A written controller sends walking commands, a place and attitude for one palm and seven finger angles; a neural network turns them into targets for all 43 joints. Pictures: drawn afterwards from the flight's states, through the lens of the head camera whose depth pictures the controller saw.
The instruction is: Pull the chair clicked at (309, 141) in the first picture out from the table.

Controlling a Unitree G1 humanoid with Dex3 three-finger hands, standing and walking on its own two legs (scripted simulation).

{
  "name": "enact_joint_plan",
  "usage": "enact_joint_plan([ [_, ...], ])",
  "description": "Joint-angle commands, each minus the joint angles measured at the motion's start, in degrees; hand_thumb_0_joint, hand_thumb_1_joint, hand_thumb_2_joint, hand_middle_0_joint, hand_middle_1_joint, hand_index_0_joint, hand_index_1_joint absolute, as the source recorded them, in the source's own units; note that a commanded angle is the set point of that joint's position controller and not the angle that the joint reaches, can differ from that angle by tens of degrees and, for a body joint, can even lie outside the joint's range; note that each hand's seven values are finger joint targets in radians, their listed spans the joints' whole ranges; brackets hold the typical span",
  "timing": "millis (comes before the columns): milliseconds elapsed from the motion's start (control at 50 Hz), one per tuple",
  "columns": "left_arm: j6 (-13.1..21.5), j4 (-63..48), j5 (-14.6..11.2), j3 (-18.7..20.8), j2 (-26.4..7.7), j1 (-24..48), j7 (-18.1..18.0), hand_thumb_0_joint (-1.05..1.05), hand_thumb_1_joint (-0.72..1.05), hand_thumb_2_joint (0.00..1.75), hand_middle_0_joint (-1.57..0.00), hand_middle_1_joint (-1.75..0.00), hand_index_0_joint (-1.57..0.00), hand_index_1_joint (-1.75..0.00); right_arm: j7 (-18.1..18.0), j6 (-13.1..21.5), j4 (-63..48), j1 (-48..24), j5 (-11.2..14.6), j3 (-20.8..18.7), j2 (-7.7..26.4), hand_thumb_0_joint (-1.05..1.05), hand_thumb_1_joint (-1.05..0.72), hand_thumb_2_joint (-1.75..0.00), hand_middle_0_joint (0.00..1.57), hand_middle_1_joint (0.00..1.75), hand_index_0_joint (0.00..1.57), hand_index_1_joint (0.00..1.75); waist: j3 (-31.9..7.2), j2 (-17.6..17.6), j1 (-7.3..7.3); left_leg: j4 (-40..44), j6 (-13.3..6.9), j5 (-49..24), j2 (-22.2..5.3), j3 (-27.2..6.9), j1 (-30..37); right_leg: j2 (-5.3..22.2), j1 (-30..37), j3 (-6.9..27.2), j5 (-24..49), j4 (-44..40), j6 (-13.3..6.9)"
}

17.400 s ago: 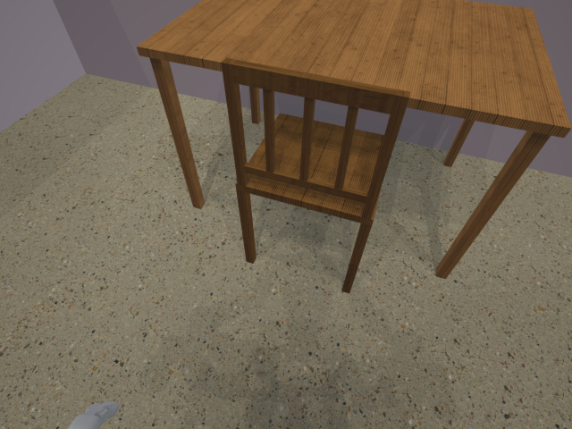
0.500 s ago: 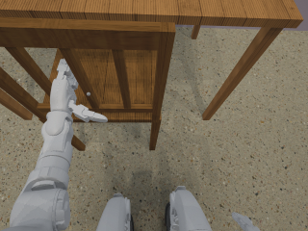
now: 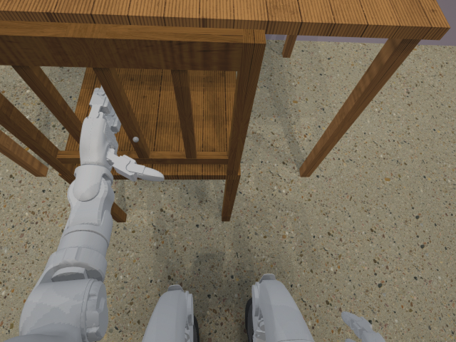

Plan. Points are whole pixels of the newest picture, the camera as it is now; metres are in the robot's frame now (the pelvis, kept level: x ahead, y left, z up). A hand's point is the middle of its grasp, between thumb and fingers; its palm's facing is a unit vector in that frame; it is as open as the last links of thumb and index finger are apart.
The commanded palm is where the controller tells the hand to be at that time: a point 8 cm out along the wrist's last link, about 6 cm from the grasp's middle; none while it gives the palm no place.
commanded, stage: hook a spindle and tug to test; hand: left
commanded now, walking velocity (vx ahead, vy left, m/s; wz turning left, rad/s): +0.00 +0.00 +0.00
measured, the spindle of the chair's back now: (128, 119) +0.49 +0.16 +0.02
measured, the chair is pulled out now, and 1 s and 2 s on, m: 0.00 0.01 0.07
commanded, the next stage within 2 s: step backward, pulling the chair out in 1.36 s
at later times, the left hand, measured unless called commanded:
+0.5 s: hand (138, 135) +0.46 +0.14 +0.02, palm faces -0.01 -1.00 -0.04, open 10.2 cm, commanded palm +0.43 +0.18 +0.02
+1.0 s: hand (140, 137) +0.46 +0.14 +0.02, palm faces -0.01 -1.00 -0.03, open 5.3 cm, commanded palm +0.42 +0.18 +0.02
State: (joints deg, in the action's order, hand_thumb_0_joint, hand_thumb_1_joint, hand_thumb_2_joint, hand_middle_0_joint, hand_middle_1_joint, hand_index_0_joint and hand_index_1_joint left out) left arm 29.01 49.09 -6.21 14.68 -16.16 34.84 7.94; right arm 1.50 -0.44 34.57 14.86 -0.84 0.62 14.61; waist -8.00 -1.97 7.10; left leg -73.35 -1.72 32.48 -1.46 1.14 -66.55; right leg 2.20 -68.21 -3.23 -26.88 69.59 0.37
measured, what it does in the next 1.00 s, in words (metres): stands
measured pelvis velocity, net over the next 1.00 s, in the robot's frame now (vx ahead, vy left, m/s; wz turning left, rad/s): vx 0.02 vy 0.00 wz -0.01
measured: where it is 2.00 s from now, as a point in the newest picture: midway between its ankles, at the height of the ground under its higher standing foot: outside the picture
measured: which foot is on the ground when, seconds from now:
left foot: down 0.00-1.00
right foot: down 0.00-1.00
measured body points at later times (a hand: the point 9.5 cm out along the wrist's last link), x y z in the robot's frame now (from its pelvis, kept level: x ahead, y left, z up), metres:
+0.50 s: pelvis +0.01 +0.00 +0.00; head +0.15 +0.01 +0.43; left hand +0.46 +0.19 +0.03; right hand +0.09 -0.26 -0.12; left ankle +0.01 +0.10 -0.62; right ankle +0.05 -0.13 -0.62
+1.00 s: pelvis +0.02 +0.00 +0.01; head +0.17 +0.00 +0.43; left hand +0.45 +0.19 +0.02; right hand +0.10 -0.26 -0.12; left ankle +0.01 +0.10 -0.62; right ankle +0.05 -0.13 -0.62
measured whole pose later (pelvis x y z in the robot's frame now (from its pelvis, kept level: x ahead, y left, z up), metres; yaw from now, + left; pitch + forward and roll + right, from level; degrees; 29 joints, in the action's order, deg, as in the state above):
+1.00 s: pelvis +0.02 +0.00 +0.01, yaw +0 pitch +26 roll -2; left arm 27.0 43.7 -7.0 13.6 -15.0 30.3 5.9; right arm 2.2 -1.5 33.3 15.1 -0.5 0.3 14.0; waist -8.5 -1.8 7.0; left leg -71.5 -1.3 33.3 -1.8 1.3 -64.6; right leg 1.6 -66.7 -3.0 -27.8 68.2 0.1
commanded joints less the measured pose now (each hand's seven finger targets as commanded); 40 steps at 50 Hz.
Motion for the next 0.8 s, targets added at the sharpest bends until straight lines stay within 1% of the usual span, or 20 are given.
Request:
enact_joint_plan([
  [0,4.12,-11.57,0.06,1.04,-9.06,19.11,-0.79,0.00,-0.50,0.30,-0.20,-0.52,-0.20,-0.52,-0.60,1.47,-4.29,6.15,0.04,-3.50,9.03,0.00,-0.90,-0.90,0.20,0.30,0.20,0.30,-27.90,-1.07,1.17,9.77,1.05,-19.74,1.17,-3.27,16.18,-2.37,18.10,1.12,13.63,-7.36,-1.67],
  [40,4.42,-11.48,0.55,0.47,-8.79,21.02,-1.13,0.00,-0.50,0.30,-0.24,-0.63,-0.24,-0.63,-0.63,1.42,-3.98,6.26,-0.08,-3.49,9.10,0.00,-0.90,-0.90,0.20,0.30,0.20,0.30,-26.42,-1.96,1.51,9.85,1.13,-18.97,1.10,-3.58,16.29,-2.31,16.33,0.93,12.32,-7.26,-1.77],
  [80,4.63,-12.38,0.38,0.27,-8.50,22.00,-1.27,0.00,-0.50,0.30,-0.27,-0.74,-0.27,-0.74,-0.61,1.65,-3.95,6.36,-0.17,-3.56,9.15,0.00,-0.90,-0.90,0.20,0.30,0.20,0.30,-27.65,-3.32,1.67,9.64,1.19,-19.27,1.15,-3.59,17.62,-2.41,15.69,0.84,12.07,-7.24,-1.86],
  [100,4.67,-11.27,0.79,1.38,-9.81,20.65,-1.28,0.00,-0.50,0.30,-0.29,-0.79,-0.29,-0.79,-0.67,1.55,-3.79,6.50,-0.18,-3.67,9.35,0.00,-0.90,-0.90,0.20,0.30,0.20,0.30,-28.13,-3.34,1.01,9.65,1.38,-19.64,1.10,-3.65,17.99,-2.37,15.73,0.87,12.10,-7.08,-2.00],
  [120,4.78,-11.70,0.53,0.17,-8.53,22.05,-1.24,0.00,-0.50,0.30,-0.31,-0.85,-0.31,-0.85,-0.70,1.53,-3.75,6.38,-0.19,-3.56,9.20,0.00,-0.90,-0.90,0.20,0.30,0.20,0.30,-28.23,-3.27,1.71,9.55,1.31,-20.28,1.09,-3.73,18.20,-2.31,15.66,0.92,12.77,-7.11,-1.90],
  [140,4.87,-12.03,0.71,-0.01,-8.37,21.83,-1.21,0.00,-0.50,0.30,-0.32,-0.90,-0.32,-0.90,-0.67,1.54,-3.71,6.47,-0.25,-3.63,9.12,0.00,-0.90,-0.90,0.20,0.30,0.20,0.30,-28.94,-4.09,1.35,9.51,1.45,-20.63,0.99,-3.83,18.96,-2.30,15.41,0.81,12.68,-6.95,-1.97],
  [200,4.56,-12.71,0.33,-0.51,-7.20,21.02,-1.16,0.00,-0.33,0.37,-0.38,-1.07,-0.38,-1.07,-0.51,1.54,-3.75,6.59,-0.25,-3.77,9.08,0.00,-0.90,-0.90,0.20,0.30,0.20,0.30,-30.78,-4.69,1.16,9.37,1.64,-23.29,0.94,-4.01,20.77,-2.36,15.63,0.54,14.17,-6.70,-2.01],
  [220,4.18,-11.94,0.23,0.29,-7.94,19.65,-1.28,0.00,-0.28,0.40,-0.39,-1.12,-0.39,-1.12,-0.54,1.37,-3.66,6.81,-0.20,-3.82,9.20,0.00,-0.90,-0.90,0.20,0.30,0.20,0.30,-30.99,-2.79,1.09,9.31,1.57,-24.04,0.84,-4.08,20.34,-2.38,16.54,0.51,15.15,-6.69,-1.95],
  [260,3.60,-11.92,0.14,-0.38,-6.92,18.97,-1.38,0.00,-0.16,0.44,-0.43,-1.23,-0.43,-1.23,-0.45,1.16,-4.02,6.56,-0.18,-3.75,8.95,0.00,-0.90,-0.90,0.20,0.30,0.20,0.30,-30.40,-2.20,1.16,9.37,1.40,-23.28,1.00,-3.73,19.01,-2.39,17.41,0.68,15.39,-6.90,-1.81],
  [320,3.37,-12.03,0.55,0.60,-8.25,17.95,-1.86,0.00,0.00,0.52,-0.48,-1.40,-0.48,-1.40,-0.39,0.87,-4.24,6.58,-0.08,-3.76,9.04,0.00,-0.90,-0.90,0.20,0.30,0.20,0.30,-29.34,-2.12,0.73,9.63,1.44,-22.76,1.04,-3.43,18.10,-2.32,17.79,0.79,15.33,-6.98,-1.84],
  [340,3.44,-12.13,0.66,-0.73,-6.89,18.60,-1.85,0.00,0.06,0.54,-0.50,-1.45,-0.50,-1.45,-0.38,0.83,-4.16,6.53,-0.06,-3.70,8.83,0.00,-0.90,-0.90,0.20,0.30,0.20,0.30,-28.88,-1.15,1.29,9.65,1.24,-22.39,1.04,-3.44,17.80,-2.36,17.96,0.84,15.45,-7.18,-1.74],
  [360,3.60,-12.79,0.87,-0.70,-6.91,18.32,-1.98,0.00,0.12,0.56,-0.50,-1.45,-0.50,-1.45,-0.35,0.85,-4.35,6.55,-0.07,-3.81,8.90,0.00,-0.90,-0.90,0.20,0.30,0.20,0.30,-29.46,-1.72,1.01,9.69,1.33,-22.26,0.97,-3.57,18.21,-2.35,17.55,0.78,15.00,-7.02,-1.81],
  [380,3.53,-12.48,0.73,-2.23,-5.18,18.90,-1.82,0.00,0.17,0.59,-0.50,-1.45,-0.50,-1.45,-0.26,0.96,-4.37,6.47,-0.06,-3.71,8.66,0.00,-0.90,-0.90,0.20,0.30,0.20,0.30,-28.72,-2.29,1.61,9.53,1.19,-22.13,1.11,-3.38,18.16,-2.46,17.01,0.83,15.01,-7.20,-1.80],
  [400,3.56,-11.48,0.80,-0.96,-6.49,18.47,-1.91,0.00,0.23,0.61,-0.50,-1.45,-0.50,-1.45,-0.27,0.88,-4.03,6.63,-0.05,-3.78,8.90,0.00,-0.90,-0.90,0.20,0.30,0.20,0.30,-28.22,-2.00,1.22,9.52,1.31,-21.58,1.04,-3.42,17.71,-2.44,16.91,0.78,14.54,-7.17,-1.88],
  [440,3.64,-10.87,0.93,-0.70,-7.17,19.68,-1.81,0.00,0.34,0.66,-0.50,-1.45,-0.50,-1.45,-0.35,0.78,-3.70,6.87,-0.10,-3.79,9.04,0.00,-0.90,-0.90,0.20,0.30,0.20,0.30,-27.83,-0.97,1.69,9.24,1.08,-20.96,1.10,-3.32,16.78,-2.45,17.32,1.01,14.64,-7.28,-1.81],
  [480,3.74,-10.44,0.91,-0.37,-7.45,19.77,-1.61,0.00,0.45,0.71,-0.50,-1.45,-0.50,-1.45,-0.41,0.77,-3.99,7.01,-0.13,-3.75,9.06,0.00,-0.90,-0.90,0.20,0.30,0.20,0.30,-27.71,-1.73,1.61,9.15,0.96,-20.87,1.27,-3.09,16.24,-2.46,17.47,1.12,14.89,-7.12,-1.84],
  [560,3.83,-11.90,0.73,-0.53,-7.58,20.34,-0.88,0.00,0.68,0.80,-0.50,-1.45,-0.50,-1.45,-0.41,0.63,-3.90,6.92,-0.15,-3.84,8.91,0.00,-0.90,-0.90,0.20,0.30,0.20,0.30,-30.34,-3.37,1.24,8.79,1.18,-23.24,1.21,-3.04,18.09,-2.28,18.13,1.24,16.72,-6.81,-1.86],
  [640,3.22,-11.16,0.55,-1.50,-6.49,20.46,-0.72,0.00,0.90,0.90,-0.50,-1.45,-0.50,-1.45,-0.38,0.44,-3.69,6.97,-0.06,-3.80,8.86,0.00,-0.90,-0.90,0.20,0.30,0.20,0.30,-29.05,-3.76,1.57,8.93,1.31,-23.97,1.08,-3.37,18.60,-2.32,16.93,0.90,16.61,-6.87,-1.86],
  [680,3.08,-10.58,0.61,-0.98,-7.06,20.52,-0.92,0.00,0.90,0.90,-0.50,-1.45,-0.50,-1.45,-0.44,0.43,-3.74,7.09,-0.07,-3.87,8.91,0.00,-0.90,-0.90,0.20,0.30,0.20,0.30,-29.19,-2.16,1.94,8.55,0.95,-22.99,1.24,-3.08,17.19,-2.42,18.00,1.18,16.88,-7.01,-1.76],
  [780,3.14,-13.00,-0.11,-0.34,-6.99,15.70,-0.65,0.00,0.90,0.90,-0.50,-1.45,-0.50,-1.45,-0.31,0.49,-4.75,6.74,0.12,-3.94,8.65,0.00,-0.90,-0.90,0.20,0.30,0.20,0.30,-31.40,-2.20,0.49,9.12,0.99,-25.02,1.36,-2.70,18.09,-2.41,20.95,1.33,19.31,-7.11,-1.88],
])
